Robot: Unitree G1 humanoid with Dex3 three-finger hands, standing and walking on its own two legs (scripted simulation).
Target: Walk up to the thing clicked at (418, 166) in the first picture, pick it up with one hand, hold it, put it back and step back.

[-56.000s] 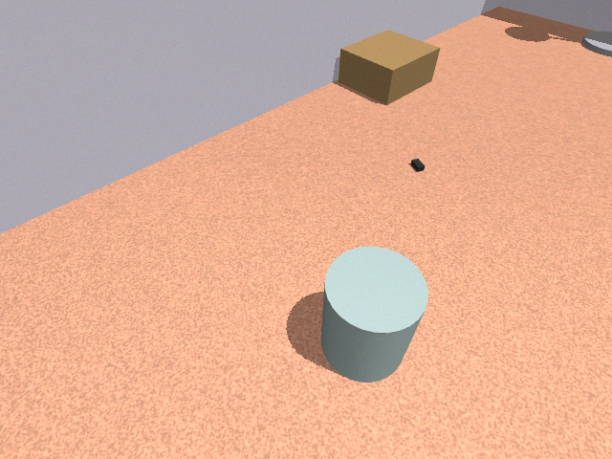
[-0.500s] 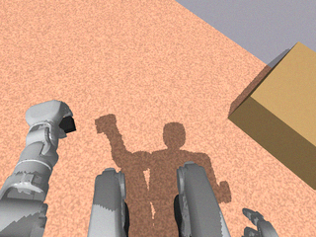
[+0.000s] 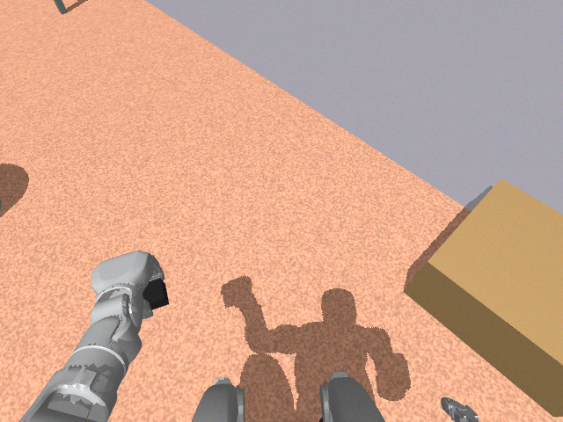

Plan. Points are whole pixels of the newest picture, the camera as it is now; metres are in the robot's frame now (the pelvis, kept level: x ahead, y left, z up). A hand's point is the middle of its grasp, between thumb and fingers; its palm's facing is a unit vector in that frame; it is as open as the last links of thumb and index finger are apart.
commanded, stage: lift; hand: left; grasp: from above
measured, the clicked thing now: (144, 297) +0.36 +0.24 -0.12
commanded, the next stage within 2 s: hold in 0.54 s
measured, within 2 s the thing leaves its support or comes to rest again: neither
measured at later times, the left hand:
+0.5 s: hand (123, 263) +0.36 +0.23 +0.00, palm faces -0.43 -0.16 -0.89, open 6.8 cm
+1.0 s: hand (111, 252) +0.36 +0.23 +0.04, palm faces -0.42 -0.13 -0.90, open 6.8 cm
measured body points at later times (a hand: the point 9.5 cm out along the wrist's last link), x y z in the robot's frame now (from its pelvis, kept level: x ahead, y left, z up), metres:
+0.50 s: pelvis +0.04 +0.00 +0.08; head +0.09 +0.00 +0.52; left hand +0.38 +0.23 +0.05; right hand +0.13 -0.26 -0.05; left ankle +0.05 +0.13 -0.63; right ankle +0.05 -0.13 -0.63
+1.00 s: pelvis +0.05 +0.01 +0.10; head +0.07 -0.01 +0.55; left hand +0.38 +0.23 +0.10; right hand +0.16 -0.25 -0.03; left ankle +0.05 +0.13 -0.63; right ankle +0.05 -0.13 -0.63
